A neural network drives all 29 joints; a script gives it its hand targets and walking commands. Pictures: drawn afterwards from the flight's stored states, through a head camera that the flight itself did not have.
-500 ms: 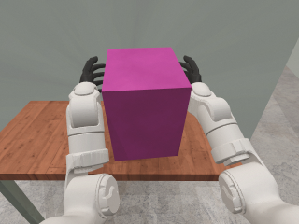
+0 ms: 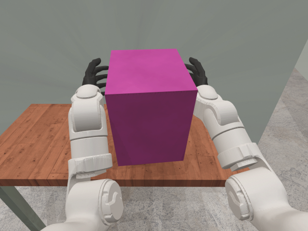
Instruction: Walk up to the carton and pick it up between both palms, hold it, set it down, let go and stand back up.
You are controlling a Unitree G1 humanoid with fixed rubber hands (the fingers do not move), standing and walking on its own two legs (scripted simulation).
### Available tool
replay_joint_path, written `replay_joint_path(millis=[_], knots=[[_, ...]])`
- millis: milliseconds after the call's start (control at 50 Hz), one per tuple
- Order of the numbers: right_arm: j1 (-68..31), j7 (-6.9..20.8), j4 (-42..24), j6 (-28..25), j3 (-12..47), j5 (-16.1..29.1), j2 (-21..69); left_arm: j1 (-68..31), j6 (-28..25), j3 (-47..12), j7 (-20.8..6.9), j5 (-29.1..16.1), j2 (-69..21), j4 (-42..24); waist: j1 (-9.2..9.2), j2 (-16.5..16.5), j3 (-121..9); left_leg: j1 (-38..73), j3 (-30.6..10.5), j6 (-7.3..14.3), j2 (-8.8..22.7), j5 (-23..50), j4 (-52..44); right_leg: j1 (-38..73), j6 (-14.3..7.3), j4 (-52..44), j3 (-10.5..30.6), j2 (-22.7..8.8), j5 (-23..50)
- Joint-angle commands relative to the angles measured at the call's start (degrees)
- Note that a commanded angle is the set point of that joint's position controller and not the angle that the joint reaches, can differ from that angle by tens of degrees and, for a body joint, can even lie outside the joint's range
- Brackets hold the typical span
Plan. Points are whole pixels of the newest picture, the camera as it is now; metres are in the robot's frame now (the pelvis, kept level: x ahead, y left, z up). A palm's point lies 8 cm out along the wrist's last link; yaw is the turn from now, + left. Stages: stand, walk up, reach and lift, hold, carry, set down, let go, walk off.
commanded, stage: hold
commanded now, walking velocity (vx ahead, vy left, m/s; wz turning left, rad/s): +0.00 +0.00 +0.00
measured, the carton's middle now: (147, 106) +0.35 +0.00 +0.22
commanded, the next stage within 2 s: set down in 0.86 s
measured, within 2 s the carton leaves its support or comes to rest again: neither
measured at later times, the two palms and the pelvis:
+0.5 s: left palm (91, 90) +0.37 +0.13 +0.27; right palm (198, 89) +0.36 -0.12 +0.25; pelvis +0.00 +0.00 +0.00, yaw +0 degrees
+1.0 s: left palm (91, 89) +0.37 +0.13 +0.27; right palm (198, 88) +0.36 -0.12 +0.26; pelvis +0.00 +0.00 +0.00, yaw +0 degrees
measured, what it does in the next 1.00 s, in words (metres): stands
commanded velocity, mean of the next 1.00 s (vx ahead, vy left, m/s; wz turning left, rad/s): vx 0.00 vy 0.00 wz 0.00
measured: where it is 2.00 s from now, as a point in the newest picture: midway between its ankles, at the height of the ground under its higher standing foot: outside the picture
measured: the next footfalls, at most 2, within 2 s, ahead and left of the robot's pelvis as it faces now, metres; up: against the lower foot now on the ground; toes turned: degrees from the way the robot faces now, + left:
none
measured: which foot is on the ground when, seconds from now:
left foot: down 0.00-1.00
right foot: down 0.00-1.00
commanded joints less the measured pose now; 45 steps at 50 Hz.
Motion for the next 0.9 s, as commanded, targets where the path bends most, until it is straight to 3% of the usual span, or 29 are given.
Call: replay_joint_path(millis=[0, 880], knots=[[-45.3, 4.9, -18.4, -3.1, 16.7, 6.4, 35.6, -36.0, -3.6, -25.3, -7.7, -9.5, -32.3, -2.4, -0.34, 3.8, -21.9, 2.7, 1.2, -1.6, -1.3, 10.0, -2.2, 6.1, 5.3, 0.2, -1.2, 2.0, 13.3], [-46.1, 5.0, -18.7, -3.5, 16.5, 6.2, 35.6, -36.5, -3.9, -25.6, -7.6, -9.8, -32.4, -2.6, -0.33, 3.9, -22.2, 2.8, 1.2, -1.6, -1.3, 10.0, -2.1, 5.7, 5.2, 0.1, -1.3, 2.0, 12.8]])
